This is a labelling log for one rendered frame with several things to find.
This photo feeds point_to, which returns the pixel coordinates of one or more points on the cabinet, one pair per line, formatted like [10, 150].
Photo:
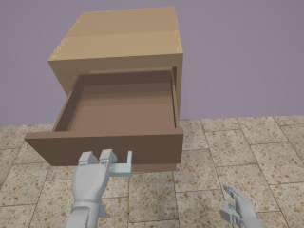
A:
[122, 40]

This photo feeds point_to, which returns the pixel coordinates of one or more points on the right robot forearm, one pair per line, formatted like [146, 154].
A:
[250, 222]

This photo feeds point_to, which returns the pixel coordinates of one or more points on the robot left hand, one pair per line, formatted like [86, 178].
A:
[91, 178]

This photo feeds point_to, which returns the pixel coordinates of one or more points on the handle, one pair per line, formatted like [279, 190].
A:
[122, 169]

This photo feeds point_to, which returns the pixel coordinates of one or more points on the robot right hand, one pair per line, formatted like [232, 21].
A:
[234, 212]

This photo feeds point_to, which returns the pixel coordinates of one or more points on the drawer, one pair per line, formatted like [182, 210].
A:
[124, 111]

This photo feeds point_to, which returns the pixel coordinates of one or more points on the left robot forearm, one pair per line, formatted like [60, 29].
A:
[83, 214]

